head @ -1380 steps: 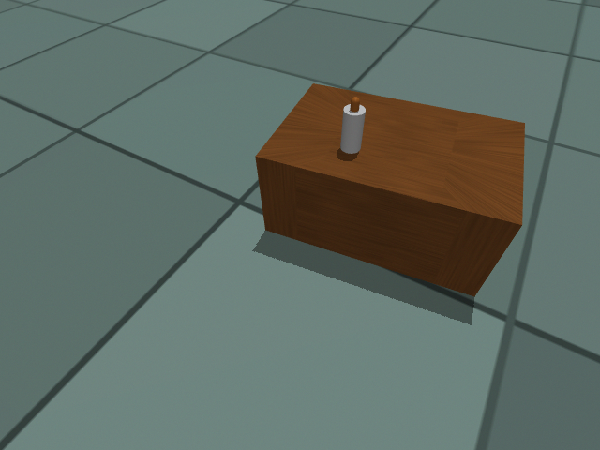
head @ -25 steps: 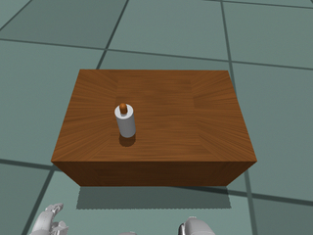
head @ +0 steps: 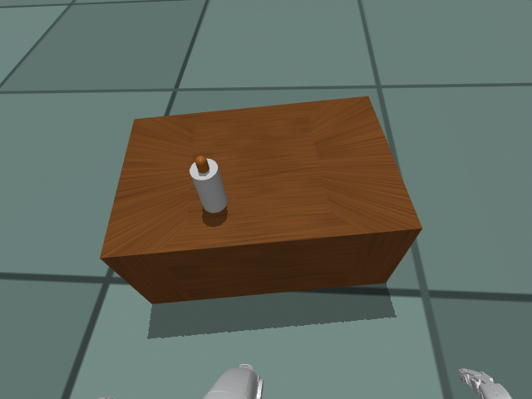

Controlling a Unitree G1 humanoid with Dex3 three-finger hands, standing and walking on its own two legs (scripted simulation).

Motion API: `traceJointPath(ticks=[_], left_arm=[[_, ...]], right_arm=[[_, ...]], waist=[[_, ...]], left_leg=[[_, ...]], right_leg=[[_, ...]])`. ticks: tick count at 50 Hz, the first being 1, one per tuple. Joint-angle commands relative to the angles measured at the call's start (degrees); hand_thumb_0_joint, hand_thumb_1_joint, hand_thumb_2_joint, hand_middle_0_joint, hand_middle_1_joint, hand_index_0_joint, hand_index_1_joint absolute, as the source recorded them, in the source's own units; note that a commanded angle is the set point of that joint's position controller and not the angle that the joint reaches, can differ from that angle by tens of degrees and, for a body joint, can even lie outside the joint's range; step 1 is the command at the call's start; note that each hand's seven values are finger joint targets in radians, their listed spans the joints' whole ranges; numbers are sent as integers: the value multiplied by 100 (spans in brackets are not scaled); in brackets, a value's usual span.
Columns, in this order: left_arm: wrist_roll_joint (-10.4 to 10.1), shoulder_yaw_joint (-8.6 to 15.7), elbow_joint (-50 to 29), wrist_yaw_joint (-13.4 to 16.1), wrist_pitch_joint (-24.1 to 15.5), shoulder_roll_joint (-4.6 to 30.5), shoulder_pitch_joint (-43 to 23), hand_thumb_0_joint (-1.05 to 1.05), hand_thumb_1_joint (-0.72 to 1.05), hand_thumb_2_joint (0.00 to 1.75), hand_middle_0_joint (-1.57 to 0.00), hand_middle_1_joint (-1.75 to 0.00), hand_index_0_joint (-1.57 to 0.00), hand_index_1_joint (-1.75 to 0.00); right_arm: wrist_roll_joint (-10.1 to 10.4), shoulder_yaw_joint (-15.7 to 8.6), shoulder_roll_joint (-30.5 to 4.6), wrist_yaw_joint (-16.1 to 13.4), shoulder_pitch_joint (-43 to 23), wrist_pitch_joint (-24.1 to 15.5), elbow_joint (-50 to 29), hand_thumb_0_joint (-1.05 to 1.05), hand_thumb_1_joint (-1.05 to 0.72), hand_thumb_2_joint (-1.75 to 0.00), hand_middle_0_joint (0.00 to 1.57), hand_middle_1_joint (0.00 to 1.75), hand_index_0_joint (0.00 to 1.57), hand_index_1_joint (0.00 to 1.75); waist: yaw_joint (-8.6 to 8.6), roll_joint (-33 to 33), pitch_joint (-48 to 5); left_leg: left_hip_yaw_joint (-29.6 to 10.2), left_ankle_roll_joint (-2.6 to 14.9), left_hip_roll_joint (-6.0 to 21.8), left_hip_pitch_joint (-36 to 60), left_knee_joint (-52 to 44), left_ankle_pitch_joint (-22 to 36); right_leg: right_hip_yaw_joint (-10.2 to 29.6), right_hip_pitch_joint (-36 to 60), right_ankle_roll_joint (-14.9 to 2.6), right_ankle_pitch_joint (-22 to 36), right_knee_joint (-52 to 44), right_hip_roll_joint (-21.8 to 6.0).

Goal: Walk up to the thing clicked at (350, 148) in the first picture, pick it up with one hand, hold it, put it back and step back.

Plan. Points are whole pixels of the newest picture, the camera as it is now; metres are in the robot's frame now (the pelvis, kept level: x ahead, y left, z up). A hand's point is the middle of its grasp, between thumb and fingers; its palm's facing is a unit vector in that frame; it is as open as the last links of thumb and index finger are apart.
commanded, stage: step back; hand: left
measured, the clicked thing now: (208, 182) +0.67 +0.22 -0.24
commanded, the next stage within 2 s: none
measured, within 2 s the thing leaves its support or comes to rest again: neither
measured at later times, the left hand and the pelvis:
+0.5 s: hand out of the picture -0.04 +0.27 -0.15, palm faces +0.01 -0.92 -0.38, open 7.4 cm; pelvis -0.13 -0.01 +0.00, yaw +1 degrees
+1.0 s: hand out of the picture -0.19 +0.25 -0.14, palm faces +0.08 -0.90 -0.43, open 7.4 cm; pelvis -0.30 -0.04 -0.01, yaw +7 degrees
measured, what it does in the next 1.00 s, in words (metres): walks backwards: left foot, then right foot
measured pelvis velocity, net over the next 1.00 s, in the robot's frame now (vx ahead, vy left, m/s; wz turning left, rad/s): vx -0.30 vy -0.04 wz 0.12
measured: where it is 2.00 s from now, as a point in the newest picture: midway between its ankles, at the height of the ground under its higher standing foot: outside the picture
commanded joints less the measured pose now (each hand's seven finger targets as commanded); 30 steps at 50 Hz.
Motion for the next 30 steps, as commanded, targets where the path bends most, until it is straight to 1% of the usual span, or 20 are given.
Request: traceJointPath(ticks=[1,3,6,7,9,10,11,12,13,14,15,16,18,20,22,24,26,28,29,30], left_arm=[[16,471,-812,184,-180,1533,-691,0,90,90,-20,-30,-20,-30],[37,427,-868,195,-159,1382,-401,0,90,90,-20,-30,-20,-30],[49,428,-884,240,-122,1423,-142,0,90,90,-20,-30,-20,-30],[37,429,-918,240,-102,1462,-141,0,90,90,-20,-30,-20,-30],[-39,389,-960,188,-51,1505,-221,0,90,90,-20,-30,-20,-30],[-69,376,-1022,166,-12,1525,-370,0,90,90,-20,-30,-20,-30],[-79,311,-1080,148,26,1310,-248,0,90,90,-20,-30,-20,-30],[-108,267,-1094,130,37,1092,-78,0,90,90,-20,-30,-20,-30],[-102,394,-1104,228,36,1290,-551,0,90,90,-20,-30,-20,-30],[-39,411,-1039,275,57,1390,-615,0,90,90,-20,-30,-20,-30],[-94,408,-945,265,61,1333,-485,0,90,90,-20,-30,-20,-30],[-143,410,-847,247,57,1284,-295,0,90,90,-20,-30,-20,-30],[-114,454,-751,200,30,1353,9,0,90,90,-20,-30,-20,-30],[-71,435,-760,174,0,1251,25,0,90,90,-20,-30,-20,-30],[-56,410,-808,152,-9,1223,-74,0,90,90,-20,-30,-20,-30],[-66,388,-815,131,-35,1211,-58,0,90,90,-20,-30,-20,-30],[-56,379,-701,98,-68,1188,94,0,90,90,-20,-30,-20,-30],[-40,386,-450,74,-100,1139,575,0,90,90,-20,-30,-20,-30],[-9,413,-308,77,-123,1176,841,0,90,90,-20,-30,-20,-30],[68,479,-319,84,-153,1423,828,0,90,90,-20,-30,-20,-30]], right_arm=[[77,-259,-1115,-140,458,-209,-340,0,-90,-90,20,30,20,30],[43,-235,-1079,-144,408,-218,-399,0,-90,-90,20,30,20,30],[-11,-236,-1001,-129,331,-242,-538,0,-90,-90,20,30,20,30],[-32,-250,-1000,-122,419,-255,-531,0,-90,-90,20,30,20,30],[-56,-292,-957,-89,727,-307,-367,0,-90,-90,20,30,20,30],[-98,-323,-948,-78,959,-333,-282,0,-90,-90,20,30,20,30],[-172,-399,-1168,-80,861,-372,-350,0,-90,-90,20,30,20,30],[-248,-517,-1674,-56,701,-388,-449,0,-90,-90,20,30,20,30],[-186,-578,-2140,-17,616,-378,-535,0,-90,-90,20,30,20,30],[-200,-588,-1955,-39,514,-381,-509,0,-90,-90,20,30,20,30],[-168,-461,-1652,-66,251,-392,-525,0,-90,-90,20,30,20,30],[-200,-392,-1422,-96,46,-393,-575,0,-90,-90,20,30,20,30],[-156,-379,-1317,-123,101,-400,-608,0,-90,-90,20,30,20,30],[-170,-373,-1253,-115,316,-380,-641,0,-90,-90,20,30,20,30],[-151,-409,-1312,-125,414,-361,-682,0,-90,-90,20,30,20,30],[-164,-431,-1391,-118,437,-335,-728,0,-90,-90,20,30,20,30],[-188,-431,-1478,-81,372,-271,-777,0,-90,-90,20,30,20,30],[-130,-447,-1595,-52,205,-190,-825,0,-90,-90,20,30,20,30],[-83,-420,-1553,-38,114,-148,-847,0,-90,-90,20,30,20,30],[-47,-352,-1322,-30,108,-135,-877,0,-90,-90,20,30,20,30]], waist=[[-152,-1092,-964],[66,-1011,-992],[200,-1215,-1130],[157,-1325,-1223],[2,-1179,-1396],[-170,-1041,-1432],[-76,-558,-1448],[-12,754,-1509],[-374,1242,-1372],[-315,676,-1222],[-119,359,-1145],[20,339,-1098],[95,556,-1061],[-72,595,-1208],[-201,676,-1217],[-235,784,-1355],[-236,959,-1524],[-1,1028,-1730],[125,924,-1790],[124,443,-1649]], left_leg=[[-337,-88,-371,57,1338,-16],[-153,-121,-298,-20,811,-169],[32,-92,51,23,-567,-341],[92,-37,182,213,-1189,-230],[447,26,153,887,-2455,630],[545,50,177,1375,-3269,1650],[-222,216,691,1861,-3394,2375],[-1925,757,1991,2387,-3502,3339],[-2643,1637,2750,1479,-3628,4125],[-2317,1652,2632,1245,-3523,3902],[-1604,1427,2247,1407,-3390,4087],[-1217,1250,1936,1552,-3264,4118],[-915,1307,1834,1702,-3071,4241],[-839,1406,1782,2156,-2907,4495],[-794,1506,1876,2274,-2881,4346],[-764,1471,1878,2341,-2779,4198],[-667,1296,1688,2126,-2682,3684],[-588,1102,1607,1806,-2478,3334],[-519,887,1489,1441,-2311,3012],[-487,555,1174,587,-1983,2185]], right_leg=[[905,64,-1092,3490,-1024,-1285],[824,500,-1110,3524,-927,-1267],[1013,1150,-1164,3763,-693,-1474],[1070,1212,-1120,3773,-567,-1485],[846,1055,-911,3568,-133,-1256],[755,701,-736,3215,45,-1176],[649,16,-426,2222,328,-872],[193,-1093,-98,301,1329,15],[383,-1016,34,-1755,2426,468],[881,-1055,-7,-1692,3153,495],[994,-1269,-46,-1391,3471,541],[953,-1413,-16,-1136,3675,536],[781,-1451,118,-845,3725,447],[613,-1451,284,-945,3287,417],[448,-1337,341,-1016,2640,304],[263,-1084,329,-943,1732,141],[-89,-524,242,-700,636,74],[-357,222,89,149,-668,85],[-420,644,-7,636,-1178,98],[341,954,-166,676,-1222,-306]])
